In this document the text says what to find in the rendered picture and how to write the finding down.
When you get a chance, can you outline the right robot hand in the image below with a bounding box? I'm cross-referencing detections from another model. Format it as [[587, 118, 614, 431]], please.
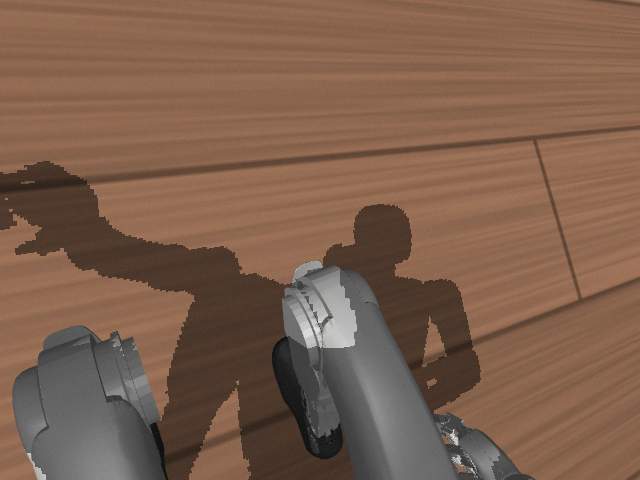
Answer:
[[432, 412, 521, 480]]

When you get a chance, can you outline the left robot foot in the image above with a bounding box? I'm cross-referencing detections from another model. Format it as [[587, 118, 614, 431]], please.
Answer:
[[150, 422, 168, 480]]

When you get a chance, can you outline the right robot foot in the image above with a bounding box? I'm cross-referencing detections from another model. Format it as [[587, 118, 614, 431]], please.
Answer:
[[272, 336, 343, 459]]

